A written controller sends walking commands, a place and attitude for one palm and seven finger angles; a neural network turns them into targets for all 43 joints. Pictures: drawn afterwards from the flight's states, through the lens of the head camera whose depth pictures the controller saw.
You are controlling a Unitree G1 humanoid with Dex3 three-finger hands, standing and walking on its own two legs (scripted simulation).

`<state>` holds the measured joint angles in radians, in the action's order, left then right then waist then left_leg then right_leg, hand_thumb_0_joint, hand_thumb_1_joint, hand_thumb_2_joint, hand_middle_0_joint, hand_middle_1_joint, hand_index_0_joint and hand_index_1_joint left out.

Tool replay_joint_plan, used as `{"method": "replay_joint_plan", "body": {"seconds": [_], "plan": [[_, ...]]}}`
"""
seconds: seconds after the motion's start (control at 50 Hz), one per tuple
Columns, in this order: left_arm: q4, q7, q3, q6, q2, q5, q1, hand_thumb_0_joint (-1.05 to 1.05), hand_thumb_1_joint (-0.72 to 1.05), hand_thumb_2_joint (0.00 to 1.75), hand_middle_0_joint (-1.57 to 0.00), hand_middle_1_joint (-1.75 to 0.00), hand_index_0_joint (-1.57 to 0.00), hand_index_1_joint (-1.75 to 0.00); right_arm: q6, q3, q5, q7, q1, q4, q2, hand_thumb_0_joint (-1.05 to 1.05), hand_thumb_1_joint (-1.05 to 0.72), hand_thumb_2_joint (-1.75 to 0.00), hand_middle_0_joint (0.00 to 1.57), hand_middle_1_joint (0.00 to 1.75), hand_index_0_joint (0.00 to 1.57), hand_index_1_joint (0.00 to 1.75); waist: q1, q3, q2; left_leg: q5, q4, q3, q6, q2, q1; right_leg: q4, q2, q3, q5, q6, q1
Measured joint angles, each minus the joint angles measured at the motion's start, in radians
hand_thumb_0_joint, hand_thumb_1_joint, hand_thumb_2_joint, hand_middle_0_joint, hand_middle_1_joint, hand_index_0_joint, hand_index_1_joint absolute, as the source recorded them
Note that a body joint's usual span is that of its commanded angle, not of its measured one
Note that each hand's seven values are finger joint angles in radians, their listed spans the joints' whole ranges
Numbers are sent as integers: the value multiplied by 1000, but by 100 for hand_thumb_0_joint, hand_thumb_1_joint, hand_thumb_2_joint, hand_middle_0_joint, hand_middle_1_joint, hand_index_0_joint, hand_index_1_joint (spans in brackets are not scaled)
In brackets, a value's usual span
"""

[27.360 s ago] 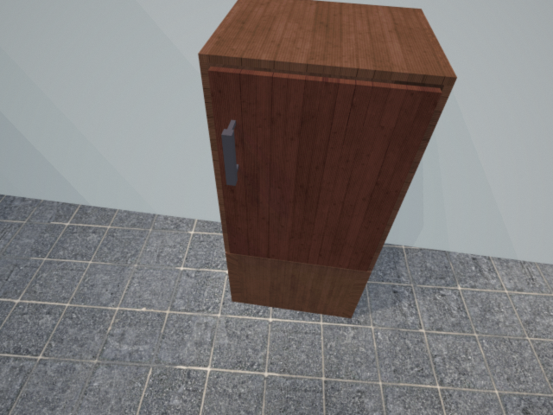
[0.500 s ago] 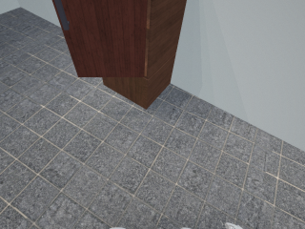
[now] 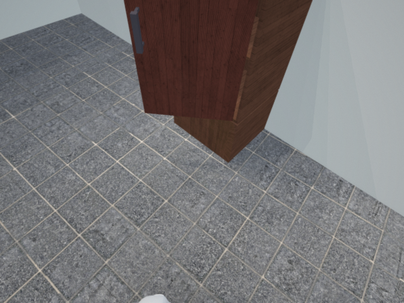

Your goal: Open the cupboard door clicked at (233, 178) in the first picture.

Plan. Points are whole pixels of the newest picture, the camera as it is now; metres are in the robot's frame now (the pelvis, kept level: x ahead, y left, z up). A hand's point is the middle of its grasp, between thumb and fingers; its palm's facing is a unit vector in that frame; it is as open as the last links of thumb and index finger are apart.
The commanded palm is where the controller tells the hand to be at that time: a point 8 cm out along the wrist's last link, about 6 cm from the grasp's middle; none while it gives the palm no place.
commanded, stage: take the last steps up to it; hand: left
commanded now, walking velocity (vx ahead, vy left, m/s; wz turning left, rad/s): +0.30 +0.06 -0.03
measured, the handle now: (138, 30) +0.91 +0.30 +0.04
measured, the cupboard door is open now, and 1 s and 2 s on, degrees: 38 38 38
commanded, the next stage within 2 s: come to a stop and stand still in 0.70 s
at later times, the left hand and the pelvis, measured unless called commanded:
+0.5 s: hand (126, 243) +0.25 +0.20 -0.14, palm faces +0.06 -0.98 -0.20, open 7.2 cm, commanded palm none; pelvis +0.18 +0.02 +0.02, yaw +0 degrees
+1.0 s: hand (129, 180) +0.43 +0.24 -0.16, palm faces -0.03 -0.98 -0.19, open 7.3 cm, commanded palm none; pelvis +0.35 +0.07 +0.01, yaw -2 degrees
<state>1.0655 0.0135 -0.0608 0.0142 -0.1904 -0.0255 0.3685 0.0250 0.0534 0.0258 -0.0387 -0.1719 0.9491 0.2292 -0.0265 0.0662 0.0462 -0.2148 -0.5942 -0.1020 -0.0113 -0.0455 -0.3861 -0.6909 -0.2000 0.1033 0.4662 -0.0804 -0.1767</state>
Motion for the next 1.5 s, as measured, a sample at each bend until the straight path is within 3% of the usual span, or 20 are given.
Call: {"method": "replay_joint_plan", "body": {"seconds": [0.06,0.1,0.18,0.28,0.32,0.38,0.46,0.6,0.64,0.7,0.78,0.88,0.96,1.04,1.12,1.2,1.24,1.3,1.36,1.5], "plan": [[12,-6,-7,-29,-24,0,-38,1,90,90,-20,-30,-20,-30,19,-11,4,25,-8,2,-36,0,-91,-90,20,30,19,30,3,9,13,-62,-31,-19,-16,11,26,-371,40,-53,26,51,-177],[3,-3,-10,-31,-32,-1,-75,1,91,90,-20,-30,-20,-30,25,-20,6,36,-31,18,-57,0,-91,-90,20,30,19,30,5,6,11,-59,23,-24,-14,21,71,-444,57,-38,-28,63,-260],[-40,3,-6,-17,-20,0,-145,1,91,90,-20,-30,-20,-30,29,-22,4,47,-84,72,-67,0,-93,-90,21,30,20,30,12,-4,-12,-39,144,-31,-24,42,174,-286,81,-5,-104,67,-317],[-85,8,4,1,1,-1,-214,1,91,90,-20,-30,-20,-30,18,-24,2,38,-152,131,-65,0,-92,-90,21,30,20,30,35,-11,-34,-94,161,-34,-13,54,268,7,114,15,-181,68,-245],[-102,9,5,19,2,-3,-226,1,91,90,-20,-30,-20,-30,11,-25,-4,35,-183,147,-67,0,-92,-90,21,30,20,30,40,-17,-32,-168,70,-32,-8,53,264,102,122,14,-232,94,-188],[-108,-3,10,41,26,2,-232,0,91,90,-20,-30,-20,-30,-19,-18,-6,28,-174,172,-55,1,-91,-90,21,30,20,30,48,-5,-69,-278,-277,17,-5,28,143,65,142,45,-204,124,-154],[-91,-24,5,52,48,10,-179,0,92,90,-20,-30,-20,-30,-26,-6,-2,22,-131,157,-52,1,-91,-90,20,30,19,30,52,-20,-66,-161,-421,33,19,-13,-16,197,159,53,-221,107,-65],[-15,-13,-7,47,3,3,-92,-1,94,90,-21,-30,-20,-30,3,-3,-1,9,-58,91,-62,1,-91,-90,20,30,19,30,19,-35,-22,-31,-23,1,39,-35,-14,294,131,30,-197,62,43],[3,-8,-5,35,2,6,-56,-1,93,90,-20,-30,-20,-30,22,-7,1,9,-47,74,-51,1,-91,-90,20,30,19,30,9,-39,-30,5,85,-10,26,-29,37,229,123,19,-139,43,45],[28,-9,-4,0,-10,5,-35,0,92,90,-20,-30,-20,-30,40,-11,10,26,-26,56,-61,0,-91,-90,20,30,19,30,13,-35,-9,-6,13,-41,-19,-13,40,-99,107,-30,4,73,-72],[32,-5,-3,-15,-13,3,-73,1,92,90,-20,-30,-20,-30,55,-17,6,55,-48,58,-78,0,-92,-90,20,30,20,30,17,-28,-2,-36,80,-61,-21,7,116,-367,110,-42,-48,81,-241],[-8,-10,16,-8,9,7,-151,1,91,90,-20,-30,-20,-30,42,-33,5,63,-88,108,-69,0,-93,-90,21,30,20,30,24,-13,-24,-35,167,-58,-27,16,209,-140,116,-17,-143,69,-264],[-40,-20,26,-9,2,7,-196,1,91,90,-20,-30,-20,-30,1,-40,-7,67,-113,148,-91,0,-92,-90,21,30,20,30,34,-4,-2,-106,100,-52,-8,27,233,105,122,-25,-366,72,-175],[-49,-26,33,-19,11,4,-230,0,91,90,-20,-30,-20,-30,-38,-21,-21,65,-100,149,-86,0,-91,-90,21,30,20,30,57,0,-29,-151,-9,-38,14,8,194,78,134,-18,-208,83,-165],[-66,-44,28,-20,22,4,-272,0,91,90,-20,-30,-20,-30,-65,-9,-29,68,-64,127,-79,0,-91,-90,20,30,20,30,65,30,-30,-320,-221,30,39,29,101,96,132,-5,-217,81,-159],[-82,-48,20,-30,18,4,-279,0,91,90,-20,-30,-20,-30,-67,-6,-27,65,-35,101,-71,0,-91,-90,20,30,20,30,56,35,-4,-226,-110,31,51,43,105,121,120,-16,-243,62,-156],[-85,-44,16,-43,12,12,-270,0,90,90,-20,-30,-20,-30,-55,-7,-18,62,-37,83,-65,0,-91,-90,20,30,19,30,53,22,1,-121,-19,24,3,41,121,87,121,-25,-215,48,-178],[-80,-42,8,-71,-5,11,-248,0,91,90,-20,-30,-20,-30,-45,-17,-1,68,-40,67,-76,0,-91,-90,20,30,19,30,44,6,12,-124,-8,8,-51,43,124,-101,155,-95,-44,54,-226],[-64,-41,2,-72,-21,13,-228,1,91,90,-20,-30,-20,-30,-28,-32,3,79,-45,62,-90,0,-91,-90,20,30,20,30,39,0,11,-91,55,12,-58,41,144,-230,181,-123,-28,52,-232],[-26,-32,5,-79,-33,15,-179,1,91,90,-20,-30,-20,-30,-17,-30,1,83,-47,76,-83,0,-92,-90,21,30,20,30,40,-11,-13,-33,137,11,-55,22,167,-155,177,-103,-4,42,-132]]}}
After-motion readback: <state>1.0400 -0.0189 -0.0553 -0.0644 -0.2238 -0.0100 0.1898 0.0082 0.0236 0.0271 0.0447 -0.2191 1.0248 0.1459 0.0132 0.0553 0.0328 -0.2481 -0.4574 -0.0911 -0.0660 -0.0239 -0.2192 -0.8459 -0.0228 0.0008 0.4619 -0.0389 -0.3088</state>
